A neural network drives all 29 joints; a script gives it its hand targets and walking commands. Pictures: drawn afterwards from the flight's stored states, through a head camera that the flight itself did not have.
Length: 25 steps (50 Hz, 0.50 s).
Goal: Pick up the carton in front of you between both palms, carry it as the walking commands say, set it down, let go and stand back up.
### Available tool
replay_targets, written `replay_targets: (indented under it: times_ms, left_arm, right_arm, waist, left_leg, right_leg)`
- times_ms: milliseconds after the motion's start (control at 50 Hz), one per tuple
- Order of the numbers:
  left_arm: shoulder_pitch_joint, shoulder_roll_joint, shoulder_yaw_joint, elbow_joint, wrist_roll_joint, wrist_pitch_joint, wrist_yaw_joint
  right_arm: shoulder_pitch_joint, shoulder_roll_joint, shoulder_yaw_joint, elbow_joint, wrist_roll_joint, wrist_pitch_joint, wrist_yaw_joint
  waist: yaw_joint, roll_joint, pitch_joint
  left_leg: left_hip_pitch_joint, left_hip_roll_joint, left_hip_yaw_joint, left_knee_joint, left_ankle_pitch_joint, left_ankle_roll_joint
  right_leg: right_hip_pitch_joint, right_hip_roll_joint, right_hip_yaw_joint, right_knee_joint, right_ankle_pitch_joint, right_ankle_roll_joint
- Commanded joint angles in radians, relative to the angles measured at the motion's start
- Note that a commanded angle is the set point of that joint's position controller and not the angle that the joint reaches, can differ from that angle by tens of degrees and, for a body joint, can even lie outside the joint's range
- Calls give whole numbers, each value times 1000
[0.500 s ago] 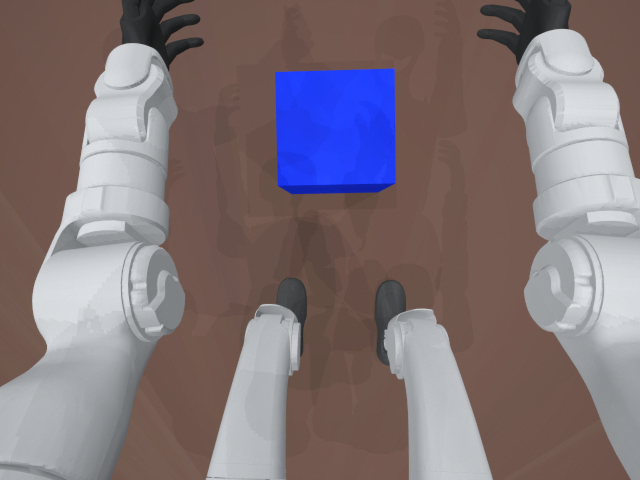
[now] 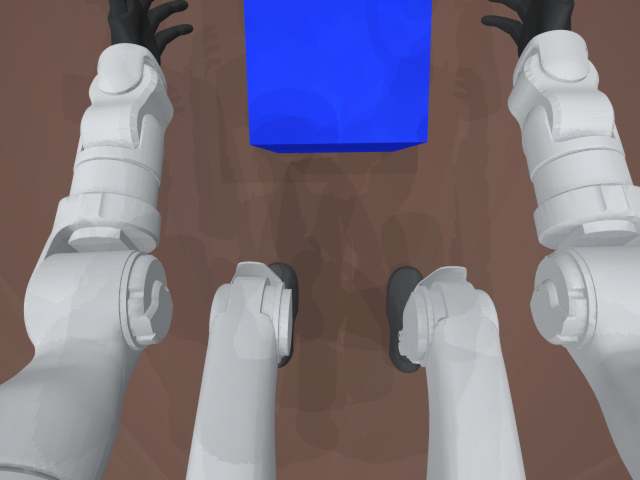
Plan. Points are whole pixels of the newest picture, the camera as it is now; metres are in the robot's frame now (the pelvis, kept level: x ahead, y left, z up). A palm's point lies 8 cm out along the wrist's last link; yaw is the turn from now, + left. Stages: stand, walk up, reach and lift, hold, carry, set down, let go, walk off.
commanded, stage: reach and lift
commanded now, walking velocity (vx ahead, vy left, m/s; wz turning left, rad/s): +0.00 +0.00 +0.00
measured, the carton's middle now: (336, 78) +0.54 +0.02 -0.35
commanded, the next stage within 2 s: none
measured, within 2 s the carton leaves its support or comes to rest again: leaves its support in 1.26 s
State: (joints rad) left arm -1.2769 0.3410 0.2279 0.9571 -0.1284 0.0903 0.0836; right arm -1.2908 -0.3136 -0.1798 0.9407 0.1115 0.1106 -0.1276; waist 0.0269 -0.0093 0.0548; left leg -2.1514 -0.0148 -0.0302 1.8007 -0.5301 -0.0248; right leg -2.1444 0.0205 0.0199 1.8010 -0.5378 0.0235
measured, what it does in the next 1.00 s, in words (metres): lowers itself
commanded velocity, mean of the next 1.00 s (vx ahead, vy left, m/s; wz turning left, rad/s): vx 0.00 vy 0.00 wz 0.00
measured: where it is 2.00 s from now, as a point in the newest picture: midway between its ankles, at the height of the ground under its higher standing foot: (342, 334)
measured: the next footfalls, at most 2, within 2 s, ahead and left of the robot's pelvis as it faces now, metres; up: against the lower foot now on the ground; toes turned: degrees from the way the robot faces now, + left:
none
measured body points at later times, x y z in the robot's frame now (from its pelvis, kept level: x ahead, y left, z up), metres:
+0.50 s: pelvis -0.02 +0.01 -0.11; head +0.37 +0.01 +0.11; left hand +0.55 +0.21 -0.30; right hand +0.56 -0.16 -0.30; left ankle +0.09 +0.13 -0.44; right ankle +0.09 -0.12 -0.44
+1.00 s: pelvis -0.03 +0.00 -0.10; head +0.36 +0.02 +0.12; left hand +0.56 +0.18 -0.29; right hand +0.56 -0.13 -0.28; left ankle +0.09 +0.13 -0.44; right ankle +0.09 -0.12 -0.44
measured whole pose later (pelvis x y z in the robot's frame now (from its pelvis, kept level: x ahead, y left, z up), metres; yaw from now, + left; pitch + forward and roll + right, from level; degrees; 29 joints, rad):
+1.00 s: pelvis -0.03 +0.00 -0.10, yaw -1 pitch +35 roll -1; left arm -1.66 0.36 0.10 1.22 -0.15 0.09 0.10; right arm -1.63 -0.30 -0.16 1.18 0.13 0.10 -0.14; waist 0.02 -0.02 0.48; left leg -2.23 -0.02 -0.03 2.19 -0.57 -0.02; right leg -2.21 0.04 0.02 2.18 -0.58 0.04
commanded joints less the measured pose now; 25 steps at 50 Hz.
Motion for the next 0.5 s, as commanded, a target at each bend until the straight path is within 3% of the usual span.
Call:
replay_targets:
  times_ms: [0,100,180,300,360,400,480]
  left_arm:
    - [-344,171,-37,-112,-49,3,19]
    - [-453,181,-65,10,-65,22,23]
    - [-506,183,-72,110,-56,7,15]
    - [-584,208,-99,163,-72,-32,14]
    - [-630,222,-128,128,-103,-47,22]
    - [-647,238,-141,110,-122,-52,20]
    - [-629,245,-156,122,-124,-52,14]
  right_arm:
    - [-361,-148,37,-116,58,2,-16]
    - [-464,-162,53,17,79,21,-14]
    - [-511,-174,50,125,72,2,-1]
    - [-580,-208,67,177,88,-40,12]
    - [-621,-227,102,151,119,-57,6]
    - [-643,-215,118,122,126,-59,-1]
    - [-626,-175,132,83,150,-58,-12]
  waist:
    - [22,-10,-1305]
    - [20,-13,-1092]
    - [14,2,-953]
    - [9,12,-913]
    - [11,7,-982]
    - [10,-34,-991]
    - [22,-23,-1011]
  left_leg:
    - [649,-33,89,-26,416,-27]
    - [534,-7,83,36,206,-20]
    - [486,6,67,92,166,-17]
    - [509,8,48,183,247,-17]
    - [534,2,50,221,311,-18]
    - [525,1,47,235,333,-14]
    - [574,-3,52,269,409,-7]
  right_leg:
    - [727,44,-61,-14,412,18]
    - [600,22,-60,47,204,14]
    - [513,13,-52,103,150,11]
    - [479,8,-49,198,216,13]
    - [531,4,-47,240,281,12]
    - [557,6,-52,260,316,18]
    - [585,21,-56,284,380,24]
